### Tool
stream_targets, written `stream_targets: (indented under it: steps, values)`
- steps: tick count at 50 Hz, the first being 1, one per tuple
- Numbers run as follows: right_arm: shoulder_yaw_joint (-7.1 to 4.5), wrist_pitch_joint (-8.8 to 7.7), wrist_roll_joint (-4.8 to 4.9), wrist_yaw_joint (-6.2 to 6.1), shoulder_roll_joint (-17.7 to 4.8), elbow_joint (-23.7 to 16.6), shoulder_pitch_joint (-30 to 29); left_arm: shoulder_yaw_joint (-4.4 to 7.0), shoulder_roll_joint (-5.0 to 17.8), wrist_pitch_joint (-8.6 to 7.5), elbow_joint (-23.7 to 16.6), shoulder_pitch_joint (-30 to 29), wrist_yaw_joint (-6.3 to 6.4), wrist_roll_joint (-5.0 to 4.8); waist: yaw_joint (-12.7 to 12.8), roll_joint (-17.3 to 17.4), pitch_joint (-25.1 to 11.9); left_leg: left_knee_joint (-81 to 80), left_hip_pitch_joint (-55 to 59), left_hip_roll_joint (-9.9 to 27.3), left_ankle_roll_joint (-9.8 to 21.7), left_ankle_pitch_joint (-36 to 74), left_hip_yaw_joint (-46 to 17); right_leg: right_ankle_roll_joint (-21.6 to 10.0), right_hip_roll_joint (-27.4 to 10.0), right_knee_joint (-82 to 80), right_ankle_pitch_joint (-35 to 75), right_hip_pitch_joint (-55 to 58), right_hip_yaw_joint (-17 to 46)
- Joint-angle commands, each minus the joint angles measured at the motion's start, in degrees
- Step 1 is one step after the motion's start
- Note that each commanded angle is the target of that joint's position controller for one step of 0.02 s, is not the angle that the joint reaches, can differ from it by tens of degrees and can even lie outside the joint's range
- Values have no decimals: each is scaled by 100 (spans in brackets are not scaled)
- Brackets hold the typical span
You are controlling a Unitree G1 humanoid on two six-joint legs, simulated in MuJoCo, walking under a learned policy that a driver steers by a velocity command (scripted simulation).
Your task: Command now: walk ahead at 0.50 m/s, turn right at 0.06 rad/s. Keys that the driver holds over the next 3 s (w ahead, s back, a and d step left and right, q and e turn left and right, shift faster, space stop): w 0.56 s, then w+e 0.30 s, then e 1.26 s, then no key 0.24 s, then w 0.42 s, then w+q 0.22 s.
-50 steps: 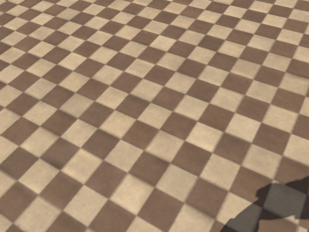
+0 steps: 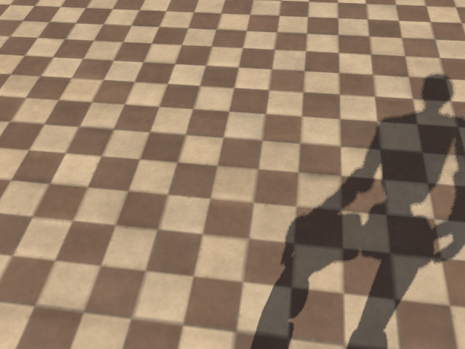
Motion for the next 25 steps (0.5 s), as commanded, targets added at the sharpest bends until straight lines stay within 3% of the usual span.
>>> stream_targets:
  steps: [1, 6, 11, 13, 14, 15, 16, 17, 18, 19, 20, 21, 22, 23, 25]
  values:
    - [-77, 45, -47, 45, -281, -253, 31, 158, 673, -152, -128, 149, 23, -53, -91, -543, 74, -280, -618, 164, -138, 609, 37, -728, -1441, -1209, 1621, 241, 1098]
    - [13, -4, 2, 45, -170, -565, -1042, 134, 666, -152, 159, 576, 20, -34, 165, -509, 276, -1706, -740, 46, -149, 1444, 236, -642, -1330, -1225, 2102, 599, 736]
    - [26, -55, 9, 16, -271, -801, -1632, 137, 789, -118, 468, 926, 98, 29, 276, -499, 424, -2599, -567, -207, 178, 1306, 371, -559, -1610, -988, 2783, 1369, 705]
    - [-11, -94, 5, -27, -343, -726, -1318, 152, 886, -108, 514, 773, 137, 53, 58, -539, 273, -2827, 18, -445, 381, 863, 469, -444, -1640, -469, 4026, 1555, 592]
    - [-60, -120, 1, -75, -428, -570, -833, 169, 955, -98, 536, 692, 148, 77, -160, -575, -1, -2913, 628, -643, 487, 637, 535, -366, -1593, 138, 4807, 1585, 523]
    - [-124, -169, -25, -129, -518, -259, 65, 174, 980, -66, 547, 600, 146, 74, -561, -444, -478, -3272, 1674, -814, 617, 771, 617, -264, -1389, 1212, 4991, 1405, 342]
    - [-232, -219, -135, -201, -834, 18, 1082, 123, 855, -76, 462, 619, 142, 42, -915, -190, -1121, -3315, 3213, -128, 858, 575, -111, -176, -1148, 2690, 3607, 399, 208]
    - [-437, -211, -224, -230, -1570, 85, 1550, 2, 237, -86, 329, 1288, 74, -178, -678, 1185, -1892, -3764, 4864, 1643, 1641, -139, -3006, 126, -65, 5090, 110, -1690, -93]
    - [-383, -158, 25, -162, -1304, 76, 1191, 123, 672, -94, 406, 1080, 82, -1, -580, 705, -1832, -4505, 4592, 1743, 1675, -90, -4122, 16, 103, 5698, -1744, -2340, 810]
    - [-315, -148, 114, -152, -1028, 3, 500, 164, 708, -89, 278, 628, 69, 16, -279, 368, -837, -4553, 3716, 1572, 1514, -368, -3083, -24, -297, 5733, -1273, -2645, 868]
    - [-217, -177, 104, -121, -618, -49, 126, 134, 643, -116, 223, 343, 42, 22, -186, -13, -360, -4780, 2965, 1342, 1373, -32, -2422, -29, -535, 5397, -862, -2555, 786]
    - [-162, -219, 92, -122, -443, -6, -7, 125, 512, -79, 227, 249, 24, 33, -41, 11, -100, -4945, 2505, 1051, 1176, 325, -1873, -13, -720, 5045, -679, -2364, 727]
    - [-106, -247, 111, -131, -274, 79, -87, 102, 424, 8, 259, 328, -5, 106, 128, 98, -3, -5113, 2112, 764, 962, 540, -1426, 43, -837, 4777, -527, -2064, 679]
    - [-101, -299, 98, -131, -289, 141, 15, 85, 337, 81, 314, 450, -45, 137, 174, 262, -63, -5165, 1961, 749, 1003, 1001, -1224, 102, -834, 4713, -463, -1853, 609]
    - [-133, -392, 131, -118, -391, 329, 315, 67, 240, 147, 260, 279, -84, 148, 214, 196, -37, -5261, 1981, 692, 1088, 1606, -925, 211, -896, 4511, -298, -2034, 497]
Next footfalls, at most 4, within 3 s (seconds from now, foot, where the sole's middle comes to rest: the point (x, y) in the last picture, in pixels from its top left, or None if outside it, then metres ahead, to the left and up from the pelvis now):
0.32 left None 0.35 0.12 -0.78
0.86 right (274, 293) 0.65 -0.06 -0.78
1.46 left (235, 243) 0.83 0.05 -0.78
1.94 right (284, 294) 0.64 -0.09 -0.78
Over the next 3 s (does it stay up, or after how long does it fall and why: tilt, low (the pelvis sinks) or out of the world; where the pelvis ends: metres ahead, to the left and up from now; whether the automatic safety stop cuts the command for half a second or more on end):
stays up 0.75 -0.18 -0.01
